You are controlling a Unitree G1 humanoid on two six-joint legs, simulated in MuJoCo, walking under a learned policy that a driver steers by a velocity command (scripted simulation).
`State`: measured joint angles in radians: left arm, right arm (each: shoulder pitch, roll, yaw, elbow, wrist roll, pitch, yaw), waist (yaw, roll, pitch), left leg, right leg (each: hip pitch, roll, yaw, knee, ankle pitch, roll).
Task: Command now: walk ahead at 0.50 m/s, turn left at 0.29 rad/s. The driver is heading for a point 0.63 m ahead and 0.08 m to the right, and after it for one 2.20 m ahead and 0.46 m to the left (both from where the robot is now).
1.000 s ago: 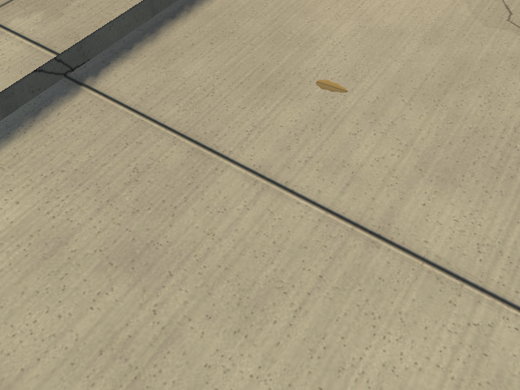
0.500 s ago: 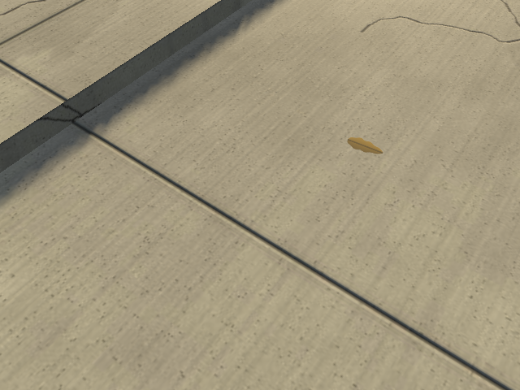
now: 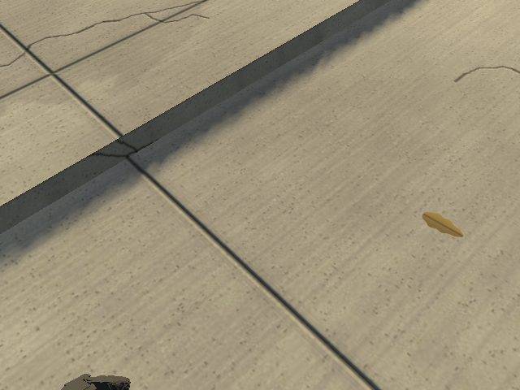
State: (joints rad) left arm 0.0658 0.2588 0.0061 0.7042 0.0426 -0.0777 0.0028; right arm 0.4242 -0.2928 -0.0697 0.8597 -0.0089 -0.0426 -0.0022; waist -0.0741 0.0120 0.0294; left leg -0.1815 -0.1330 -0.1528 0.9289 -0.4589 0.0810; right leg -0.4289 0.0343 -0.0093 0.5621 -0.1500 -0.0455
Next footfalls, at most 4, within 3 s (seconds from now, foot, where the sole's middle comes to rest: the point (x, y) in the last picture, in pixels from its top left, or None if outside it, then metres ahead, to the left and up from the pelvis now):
0.44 left None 0.35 0.13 -0.76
0.96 right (304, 337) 0.60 -0.12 -0.76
1.50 left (231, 329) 0.63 0.07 -0.76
2.02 right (302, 321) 0.64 -0.12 -0.76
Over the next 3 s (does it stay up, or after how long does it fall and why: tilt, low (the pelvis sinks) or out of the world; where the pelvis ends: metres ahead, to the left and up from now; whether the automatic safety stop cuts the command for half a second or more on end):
stays up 0.52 -0.06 0.00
